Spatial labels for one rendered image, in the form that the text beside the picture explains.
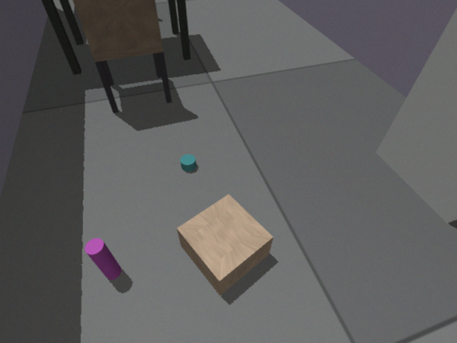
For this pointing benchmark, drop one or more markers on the chair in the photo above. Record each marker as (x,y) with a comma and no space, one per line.
(118,29)

